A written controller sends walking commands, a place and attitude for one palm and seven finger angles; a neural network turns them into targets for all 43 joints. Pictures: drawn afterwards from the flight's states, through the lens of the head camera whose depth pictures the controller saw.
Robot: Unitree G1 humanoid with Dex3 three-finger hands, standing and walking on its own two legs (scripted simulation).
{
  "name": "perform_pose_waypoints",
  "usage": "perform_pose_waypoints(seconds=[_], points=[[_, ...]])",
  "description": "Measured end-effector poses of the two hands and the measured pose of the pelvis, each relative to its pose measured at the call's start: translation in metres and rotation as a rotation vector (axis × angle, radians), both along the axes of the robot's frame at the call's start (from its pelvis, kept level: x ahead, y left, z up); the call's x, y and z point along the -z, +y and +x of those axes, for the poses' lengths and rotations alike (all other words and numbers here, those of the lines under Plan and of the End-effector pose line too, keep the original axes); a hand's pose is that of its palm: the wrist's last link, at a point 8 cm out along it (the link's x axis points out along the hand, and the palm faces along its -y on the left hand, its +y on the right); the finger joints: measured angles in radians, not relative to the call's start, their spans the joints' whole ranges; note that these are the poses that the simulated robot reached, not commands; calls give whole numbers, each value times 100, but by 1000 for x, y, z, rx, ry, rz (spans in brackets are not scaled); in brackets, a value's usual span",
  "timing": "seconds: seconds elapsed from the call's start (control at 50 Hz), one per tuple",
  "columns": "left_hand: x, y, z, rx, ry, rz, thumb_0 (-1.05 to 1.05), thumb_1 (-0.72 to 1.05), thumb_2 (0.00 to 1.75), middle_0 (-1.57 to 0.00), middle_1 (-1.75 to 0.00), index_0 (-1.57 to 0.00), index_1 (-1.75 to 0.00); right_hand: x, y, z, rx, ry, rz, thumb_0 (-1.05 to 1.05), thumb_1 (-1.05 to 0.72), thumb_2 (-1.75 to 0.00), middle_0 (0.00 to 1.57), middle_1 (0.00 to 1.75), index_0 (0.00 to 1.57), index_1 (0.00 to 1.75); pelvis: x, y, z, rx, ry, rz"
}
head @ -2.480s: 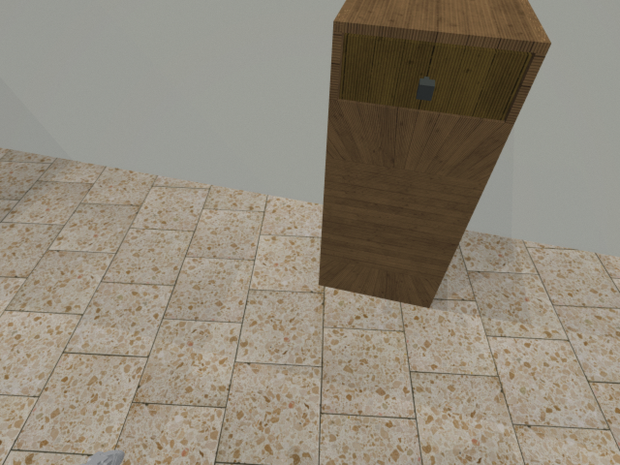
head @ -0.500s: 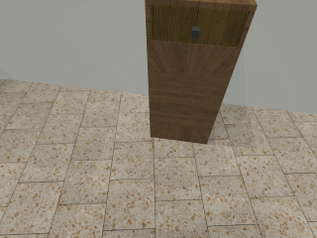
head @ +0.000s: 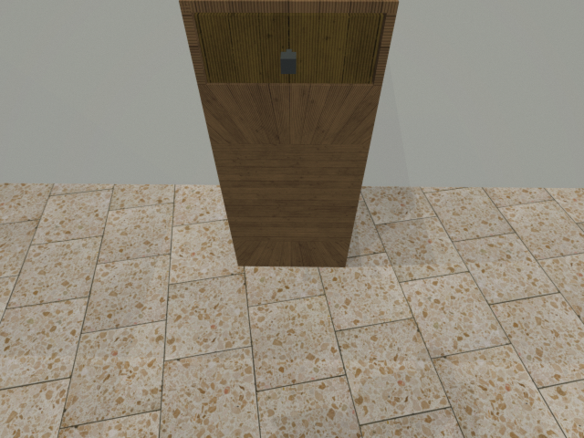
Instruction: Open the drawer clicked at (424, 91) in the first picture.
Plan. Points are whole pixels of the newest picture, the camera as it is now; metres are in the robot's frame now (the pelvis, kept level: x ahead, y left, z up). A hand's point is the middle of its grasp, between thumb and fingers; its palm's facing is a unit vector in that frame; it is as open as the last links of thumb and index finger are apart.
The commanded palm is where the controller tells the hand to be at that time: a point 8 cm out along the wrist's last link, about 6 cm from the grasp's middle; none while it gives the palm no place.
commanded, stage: take the last steps up to it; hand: left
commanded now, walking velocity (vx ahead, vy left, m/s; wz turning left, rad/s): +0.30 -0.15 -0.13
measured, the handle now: (288, 59) +0.81 +0.05 +0.12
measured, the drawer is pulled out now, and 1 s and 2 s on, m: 0.00 0.00 0.00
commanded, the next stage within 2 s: come to a stop and stand still in 0.62 s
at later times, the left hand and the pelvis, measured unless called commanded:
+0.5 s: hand (199, 385) +0.23 +0.18 -0.16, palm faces -0.03 -0.99 -0.11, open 7.4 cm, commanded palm none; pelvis +0.19 +0.00 +0.03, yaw -5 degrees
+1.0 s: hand (282, 272) +0.44 +0.05 -0.14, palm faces -0.04 -0.97 -0.24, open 7.3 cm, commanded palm none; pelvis +0.32 -0.12 +0.01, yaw -3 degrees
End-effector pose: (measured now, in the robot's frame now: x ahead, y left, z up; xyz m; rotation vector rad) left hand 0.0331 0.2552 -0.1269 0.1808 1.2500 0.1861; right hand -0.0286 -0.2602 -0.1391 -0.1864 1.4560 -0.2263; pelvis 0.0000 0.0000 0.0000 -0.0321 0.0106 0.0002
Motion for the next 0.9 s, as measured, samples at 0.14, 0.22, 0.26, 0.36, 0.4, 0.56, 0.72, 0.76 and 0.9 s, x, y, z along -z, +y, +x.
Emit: perform_pose_waypoints(seconds=[0.14,0.22,0.26,0.36,0.4,0.56,0.72,0.76,0.9], points=[[6,-28,-2,-7,136,-63,0,91,90,-20,-30,-20,-30,-28,1,119,-39,-209,-8,1,-91,-90,20,30,20,29,-13,-5,46,28,5,4],[18,-34,11,-9,205,-117,1,90,90,-20,-30,-20,-30,-37,17,187,-66,-319,-8,1,-91,-90,20,30,20,29,-11,0,77,36,7,-13],[30,-33,23,-14,223,-140,1,90,90,-20,-30,-20,-30,-35,25,212,-77,-357,-17,1,-90,-90,20,30,20,29,-3,4,96,43,4,-20],[32,-27,82,31,218,-155,1,91,90,-20,-30,-20,-30,-37,38,223,-26,-335,-31,0,-90,-89,20,30,20,29,-7,8,136,79,-15,-9],[25,-24,115,42,175,-150,1,91,90,-20,-30,-20,-30,-42,34,214,24,-289,-56,-1,-93,-89,20,30,20,30,-15,7,151,78,-18,-14],[8,-35,232,90,58,-115,0,91,90,-20,-30,-19,-30,-49,22,166,128,-17,-46,0,-93,-89,20,30,20,29,-27,-12,209,89,-7,-16],[10,-97,336,194,46,-95,1,91,90,-20,-30,-19,-30,-32,16,147,255,201,71,0,-91,-89,20,30,20,29,-13,-60,270,99,0,22],[14,-116,363,207,13,-81,1,91,90,-20,-30,-19,-30,-21,7,153,273,246,105,0,-91,-89,20,30,20,29,-3,-77,289,94,0,33],[-3,-160,403,162,-75,-40,0,91,90,-20,-30,-20,-30,1,-47,242,218,152,124,1,-90,-89,20,30,20,29,-7,-111,320,67,-27,49]])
